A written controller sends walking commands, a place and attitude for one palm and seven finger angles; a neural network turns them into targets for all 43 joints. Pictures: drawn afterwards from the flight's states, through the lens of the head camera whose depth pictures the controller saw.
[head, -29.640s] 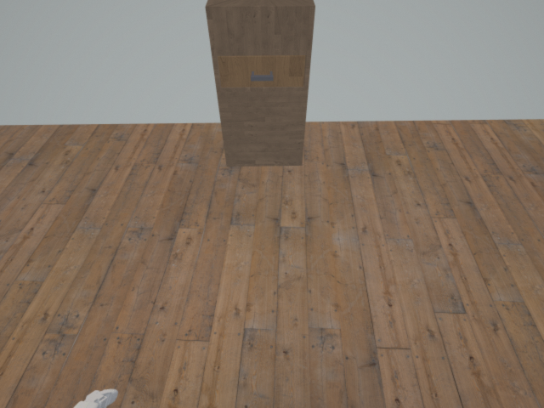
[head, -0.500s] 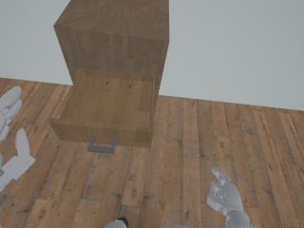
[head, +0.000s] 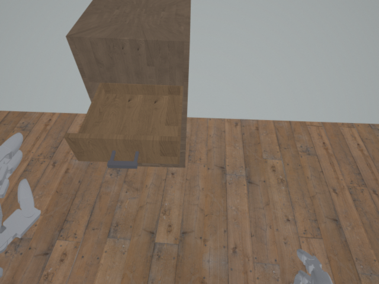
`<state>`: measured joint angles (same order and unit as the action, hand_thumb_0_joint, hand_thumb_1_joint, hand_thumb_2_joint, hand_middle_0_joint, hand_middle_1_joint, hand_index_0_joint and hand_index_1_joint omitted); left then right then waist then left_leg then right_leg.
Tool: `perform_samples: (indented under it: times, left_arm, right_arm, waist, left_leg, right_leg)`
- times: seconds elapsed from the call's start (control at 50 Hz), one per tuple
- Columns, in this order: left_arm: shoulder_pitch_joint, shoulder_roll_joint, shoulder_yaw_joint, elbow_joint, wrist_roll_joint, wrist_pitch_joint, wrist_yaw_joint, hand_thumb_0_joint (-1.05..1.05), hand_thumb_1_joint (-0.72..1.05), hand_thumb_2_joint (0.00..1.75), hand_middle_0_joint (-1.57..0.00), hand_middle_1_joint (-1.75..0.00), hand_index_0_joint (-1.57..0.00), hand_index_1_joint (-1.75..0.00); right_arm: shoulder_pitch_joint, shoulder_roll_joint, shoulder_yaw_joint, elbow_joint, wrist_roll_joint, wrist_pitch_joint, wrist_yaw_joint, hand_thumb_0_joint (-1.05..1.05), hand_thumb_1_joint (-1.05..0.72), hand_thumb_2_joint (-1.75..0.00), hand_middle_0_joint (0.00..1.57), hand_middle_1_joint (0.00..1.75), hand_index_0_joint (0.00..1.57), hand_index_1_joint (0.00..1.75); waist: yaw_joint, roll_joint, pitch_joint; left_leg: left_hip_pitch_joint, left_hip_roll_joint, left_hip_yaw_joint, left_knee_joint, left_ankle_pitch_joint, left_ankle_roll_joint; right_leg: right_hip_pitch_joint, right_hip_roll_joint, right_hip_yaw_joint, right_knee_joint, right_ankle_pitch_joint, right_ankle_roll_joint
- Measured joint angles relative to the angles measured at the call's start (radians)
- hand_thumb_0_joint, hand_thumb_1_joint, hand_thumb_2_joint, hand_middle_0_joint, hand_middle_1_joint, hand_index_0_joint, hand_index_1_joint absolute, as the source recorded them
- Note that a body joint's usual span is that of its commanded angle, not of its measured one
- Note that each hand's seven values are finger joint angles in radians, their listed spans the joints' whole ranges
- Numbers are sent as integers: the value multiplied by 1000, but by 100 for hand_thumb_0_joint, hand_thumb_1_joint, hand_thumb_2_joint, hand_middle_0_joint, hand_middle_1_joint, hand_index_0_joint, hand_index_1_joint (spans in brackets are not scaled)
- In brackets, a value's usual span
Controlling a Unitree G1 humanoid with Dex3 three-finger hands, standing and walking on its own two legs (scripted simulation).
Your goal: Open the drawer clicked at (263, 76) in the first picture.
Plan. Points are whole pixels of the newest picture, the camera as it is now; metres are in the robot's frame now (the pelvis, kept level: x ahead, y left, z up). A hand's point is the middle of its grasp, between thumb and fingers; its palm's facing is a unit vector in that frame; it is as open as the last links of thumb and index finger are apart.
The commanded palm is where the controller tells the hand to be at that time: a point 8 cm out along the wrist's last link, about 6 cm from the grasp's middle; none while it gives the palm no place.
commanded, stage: stop stepping back and stand still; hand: left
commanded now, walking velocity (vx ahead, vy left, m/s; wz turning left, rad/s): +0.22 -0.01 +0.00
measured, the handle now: (123, 159) +0.53 +0.24 -0.20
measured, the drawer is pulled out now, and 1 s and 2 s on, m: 0.30 0.30 0.30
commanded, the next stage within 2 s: let the arm hang, fingers relaxed in 0.36 s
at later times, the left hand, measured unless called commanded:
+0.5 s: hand (41, 246) +0.16 +0.21 +0.13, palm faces +0.27 -0.82 -0.50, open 7.4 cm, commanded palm none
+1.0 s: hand out of the picture -0.06 +0.17 -0.16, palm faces +0.10 -0.97 -0.24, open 7.2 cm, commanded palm none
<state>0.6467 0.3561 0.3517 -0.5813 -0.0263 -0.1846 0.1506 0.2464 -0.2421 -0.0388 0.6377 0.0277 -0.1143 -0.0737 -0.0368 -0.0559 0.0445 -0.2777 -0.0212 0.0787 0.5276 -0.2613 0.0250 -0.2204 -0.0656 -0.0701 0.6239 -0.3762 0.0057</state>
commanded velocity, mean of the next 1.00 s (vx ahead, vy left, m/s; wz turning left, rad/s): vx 0.06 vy -0.01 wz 0.00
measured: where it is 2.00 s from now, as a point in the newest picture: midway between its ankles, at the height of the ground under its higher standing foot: outside the picture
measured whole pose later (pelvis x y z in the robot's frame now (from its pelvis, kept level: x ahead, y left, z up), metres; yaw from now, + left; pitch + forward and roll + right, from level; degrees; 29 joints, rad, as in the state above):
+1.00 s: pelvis -0.03 -0.02 +0.01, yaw +4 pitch -2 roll +0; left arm 0.31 0.19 0.02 1.04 0.01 0.03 0.02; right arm 0.29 -0.17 0.00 1.02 -0.01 0.03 -0.03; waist 0.00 0.02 0.10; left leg -0.20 0.04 0.04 0.45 -0.21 -0.02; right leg -0.16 0.01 -0.14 0.43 -0.24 -0.06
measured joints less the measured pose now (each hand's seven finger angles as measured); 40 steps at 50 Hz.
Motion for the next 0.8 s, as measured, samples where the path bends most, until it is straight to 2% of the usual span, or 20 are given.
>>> perform_samples:
  times: [0.04, 0.1, 0.16, 0.2, 0.24, 0.28, 0.32, 0.36, 0.42, 0.46, 0.48, 0.5, 0.56, 0.6, 0.64, 0.7, 0.74, 0.76, 0.8]
  left_arm:
    - [19, 22, -12, -45, 4, 5, -5, 1, 89, 90, -21, -30, -21, -30]
    - [44, 69, 3, -109, 2, -20, -12, 1, 88, 90, -22, -30, -22, -30]
    - [52, 99, 50, -133, -11, -54, -10, 1, 88, 90, -22, -30, -22, -30]
    - [36, 80, 66, -113, -15, -61, -5, 1, 88, 90, -22, -30, -22, -30]
    - [16, 53, 73, -80, -15, -59, 5, 1, 88, 90, -22, -30, -22, -30]
    - [-27, 27, 65, -32, -13, -47, 15, 1, 88, 90, -22, -30, -22, -30]
    - [-64, 5, 46, 12, -6, -22, 19, 1, 89, 90, -21, -30, -21, -30]
    - [-71, -1, 23, 32, -2, 3, 13, 1, 89, 90, -21, -30, -21, -30]
    - [-26, 16, 1, -13, -1, 32, 8, 1, 89, 90, -21, -30, -21, -30]
    - [1, 29, -5, -57, -1, 28, 2, 1, 89, 90, -21, -30, -21, -30]
    - [-21, 34, -35, -11, 21, 1, -16, 1, 89, 90, -21, -30, -21, -30]
    - [-70, 37, -82, 83, 43, 1, -47, 1, 89, 90, -21, -30, -21, -30]
    - [-227, -22, -211, 464, 64, 107, -109, 0, 89, 90, -21, -30, -21, -30]
    - [-304, -78, -256, 727, 67, 180, -122, 0, 89, 90, -21, -30, -21, -30]
    - [-340, -119, -285, 944, 65, 231, -127, 0, 90, 90, -20, -30, -20, -30]
    - [-350, -165, -326, 1183, 55, 269, -138, 1, 90, 90, -20, -30, -20, -29]
    - [-347, -195, -345, 1294, 44, 269, -141, 1, 91, 90, -20, -30, -20, -29]
    - [-351, -199, -323, 1325, 32, 256, -127, -1, 94, 90, -21, -30, -20, -30]
    - [-360, -179, -315, 1383, 32, 236, -125, -3, 98, 90, -21, -30, -21, -30]
  right_arm:
    - [-19, 13, 11, -18, -2, -14, 4, 1, -91, -90, 19, 29, 20, 30]
    - [-36, 29, 27, -37, 2, -22, 10, 1, -91, -90, 19, 29, 20, 30]
    - [-40, 49, 34, -33, 3, -3, 13, 1, -91, -90, 20, 29, 20, 30]
    - [-36, 56, 40, -22, 0, 15, 12, 1, -91, -90, 20, 29, 20, 30]
    - [-23, 50, 49, -31, -3, 19, 6, 1, -91, -90, 20, 30, 21, 30]
    - [-28, 51, 47, -37, -7, 15, -5, 1, -90, -90, 20, 30, 21, 30]
    - [-40, 65, 49, -36, -7, 11, -7, 1, -91, -90, 20, 30, 21, 30]
    - [-42, 80, 58, -35, -9, 2, -2, 1, -91, -90, 20, 29, 21, 30]
    - [-35, 93, 82, -42, -9, -11, 11, 1, -91, -90, 20, 30, 21, 30]
    - [-39, 92, 91, -44, -10, -16, 19, 1, -90, -90, 20, 30, 21, 30]
    - [-42, 85, 77, -16, -16, -33, 36, 1, -90, -90, 20, 30, 21, 30]
    - [-42, 74, 59, 17, -20, -29, 54, 1, -90, -90, 20, 30, 21, 30]
    - [-31, 29, 31, 93, -31, 51, 84, 1, -90, -90, 20, 30, 21, 30]
    - [-27, 17, 23, 131, -40, 98, 90, 1, -91, -90, 20, 30, 21, 30]
    - [-21, 22, 25, 159, -47, 127, 90, 1, -91, -90, 20, 29, 21, 30]
    - [0, 40, 34, 191, -53, 136, 81, 1, -91, -90, 20, 29, 20, 30]
    - [15, 49, 41, 217, -54, 134, 72, 1, -91, -90, 19, 29, 20, 30]
    - [24, 55, 43, 232, -52, 134, 67, 1, -91, -90, 19, 29, 20, 30]
    - [36, 64, 48, 265, -49, 137, 61, 1, -91, -90, 19, 29, 20, 30]
  waist:
    - [-6, 6, 4]
    - [-12, 45, 6]
    - [10, 45, -15]
    - [24, 32, -39]
    - [26, 40, -63]
    - [22, 39, -53]
    - [25, 28, -33]
    - [17, 24, -25]
    - [16, 15, -12]
    - [20, 24, 9]
    - [20, 45, 6]
    - [25, 62, -12]
    - [22, 111, -74]
    - [12, 113, -76]
    - [5, 87, -53]
    - [-4, 42, -11]
    - [0, 26, 20]
    - [7, 21, 34]
    - [25, 15, 59]
  left_leg:
    - [-18, 10, -6, 18, 11, -4]
    - [-50, 40, -42, 47, 12, -6]
    - [-98, 38, -47, 176, -108, -1]
    - [-91, 33, -27, 197, -122, 5]
    - [-38, 40, -23, 71, -115, 14]
    - [-40, 31, -21, 42, 4, 11]
    - [-38, 18, -11, 47, 15, 7]
    - [-33, 13, -16, 30, 19, 4]
    - [-34, 19, -17, 29, 21, -9]
    - [-47, 36, -23, 66, 3, -21]
    - [-64, 47, -32, 91, -11, -22]
    - [-81, 49, -34, 111, -37, -26]
    - [-90, 51, -46, 156, -69, -29]
    - [-87, 41, -53, 175, -90, -29]
    - [-59, 35, -44, 168, -83, -29]
    - [-16, 39, -36, 118, -64, -34]
    - [0, 49, -38, 80, -42, -37]
    - [3, 54, -43, 62, -29, -39]
    - [13, 61, -49, 25, -3, -44]
  right_leg:
    - [5, 10, -8, -20, -25, -8]
    - [15, 45, -42, -65, 29, -25]
    - [9, 53, -45, -81, 45, -36]
    - [9, 45, -35, -92, 52, -37]
    - [-8, 44, -36, -70, 43, -30]
    - [-48, 36, -21, 27, -20, -21]
    - [-108, 36, 12, 179, -75, -12]
    - [-139, 39, 17, 236, -92, -7]
    - [-99, 37, 2, 79, -45, 1]
    - [-66, 50, -11, -15, 69, -21]
    - [-66, 60, -26, -19, 80, -36]
    - [-77, 58, -38, -9, 70, -46]
    - [-107, 44, -70, 50, 14, -51]
    - [-105, 31, -77, 83, -14, -49]
    - [-87, 24, -68, 92, -22, -47]
    - [-54, 31, -61, 54, -3, -51]
    - [-33, 45, -64, 3, 26, -55]
    - [-25, 52, -70, -25, 42, -58]
    - [-8, 63, -77, -74, 73, -63]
